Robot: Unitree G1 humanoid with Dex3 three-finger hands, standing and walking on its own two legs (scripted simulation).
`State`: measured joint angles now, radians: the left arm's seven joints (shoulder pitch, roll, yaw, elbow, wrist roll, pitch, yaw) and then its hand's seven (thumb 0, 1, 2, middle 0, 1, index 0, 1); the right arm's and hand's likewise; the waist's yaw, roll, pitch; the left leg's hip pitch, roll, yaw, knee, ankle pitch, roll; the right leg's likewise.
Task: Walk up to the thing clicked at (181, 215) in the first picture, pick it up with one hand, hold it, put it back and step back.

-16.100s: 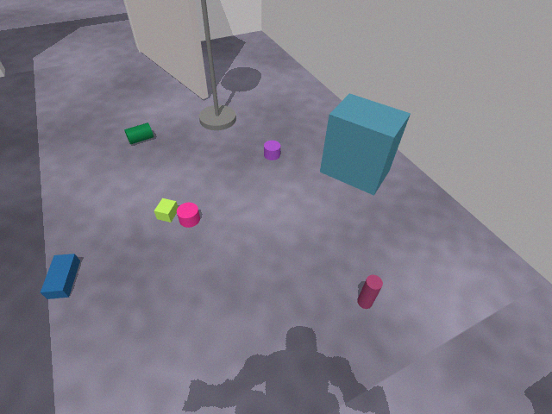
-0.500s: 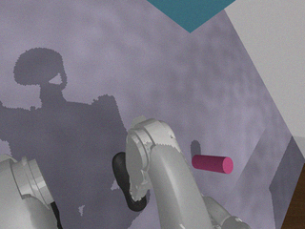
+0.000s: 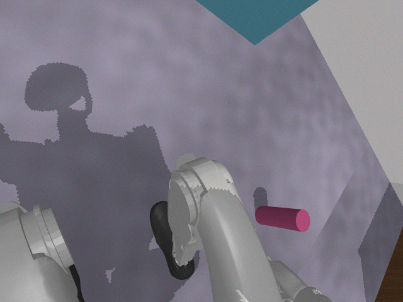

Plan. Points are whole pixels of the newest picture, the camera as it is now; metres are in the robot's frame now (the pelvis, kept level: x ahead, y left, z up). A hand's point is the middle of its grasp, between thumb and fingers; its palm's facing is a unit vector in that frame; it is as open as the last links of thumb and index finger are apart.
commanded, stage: settle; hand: left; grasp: from above
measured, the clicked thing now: out of the picture +0.46 +0.37 -0.27
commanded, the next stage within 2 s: lift in 0.68 s
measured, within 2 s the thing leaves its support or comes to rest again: leaves its support in 0.14 s
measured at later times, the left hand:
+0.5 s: hand out of the picture +0.44 +0.39 -0.16, palm faces -0.43 -0.13 -0.89, open 11.3 cm
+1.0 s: hand out of the picture +0.43 +0.37 -0.10, palm faces -0.45 -0.16 -0.88, open 11.3 cm
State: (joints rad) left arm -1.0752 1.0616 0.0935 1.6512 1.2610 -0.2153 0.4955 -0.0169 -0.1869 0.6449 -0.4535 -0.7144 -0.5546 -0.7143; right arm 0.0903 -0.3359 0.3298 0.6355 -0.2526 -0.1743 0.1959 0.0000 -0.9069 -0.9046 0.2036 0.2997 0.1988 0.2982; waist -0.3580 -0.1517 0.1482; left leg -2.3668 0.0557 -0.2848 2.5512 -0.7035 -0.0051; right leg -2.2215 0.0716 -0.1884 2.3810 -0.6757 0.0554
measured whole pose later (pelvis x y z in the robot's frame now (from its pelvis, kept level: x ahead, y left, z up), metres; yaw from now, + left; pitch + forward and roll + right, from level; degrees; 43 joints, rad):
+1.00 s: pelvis -0.01 +0.00 +0.04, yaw +6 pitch +33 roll -10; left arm -0.93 0.84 0.10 1.22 1.17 -0.16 0.14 -0.01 -0.20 0.66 -0.46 -0.71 -0.57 -0.70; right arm 0.18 -0.29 0.12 0.65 -0.10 0.03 0.12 0.00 -0.90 -0.90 0.20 0.30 0.20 0.30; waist -0.25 -0.01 -0.02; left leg -2.31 0.04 -0.17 2.36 -0.64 0.01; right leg -2.18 0.02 -0.11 2.26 -0.67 0.04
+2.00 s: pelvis +0.02 +0.01 +0.34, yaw +14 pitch +19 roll -4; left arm -0.39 0.48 -0.13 0.84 1.00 -0.02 0.10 0.00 -0.19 0.66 -0.45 -0.71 -0.57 -0.71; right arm 0.22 -0.24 0.00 0.74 0.04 -0.01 -0.05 0.01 -0.89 -0.90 0.20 0.30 0.20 0.30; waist -0.08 0.04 -0.14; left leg -1.17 0.05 -0.03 1.34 -0.50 0.01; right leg -1.10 0.00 -0.03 1.28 -0.51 0.03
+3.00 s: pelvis +0.09 +0.02 +0.46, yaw +14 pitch +6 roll -1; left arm -0.30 0.37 -0.20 0.83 1.02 0.03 0.09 0.00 -0.21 0.66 -0.47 -0.70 -0.59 -0.69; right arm 0.25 -0.26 -0.06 0.74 0.04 0.03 -0.03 0.01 -0.89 -0.90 0.20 0.30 0.20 0.30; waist -0.04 0.03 -0.06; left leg -0.43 0.03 0.04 0.65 -0.32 0.00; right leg -0.40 -0.01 0.01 0.62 -0.33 0.03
